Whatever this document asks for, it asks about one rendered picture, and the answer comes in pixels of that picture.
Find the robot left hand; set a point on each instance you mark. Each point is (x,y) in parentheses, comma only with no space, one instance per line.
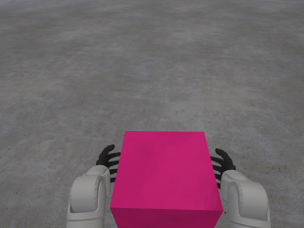
(105,157)

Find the left robot forearm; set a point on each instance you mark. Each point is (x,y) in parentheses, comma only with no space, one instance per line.
(86,199)

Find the right robot forearm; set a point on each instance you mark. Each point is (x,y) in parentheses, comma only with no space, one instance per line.
(248,204)

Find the robot right hand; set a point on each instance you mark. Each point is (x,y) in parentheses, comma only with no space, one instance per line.
(226,164)

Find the carton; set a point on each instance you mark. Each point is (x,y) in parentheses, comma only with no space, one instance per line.
(165,179)

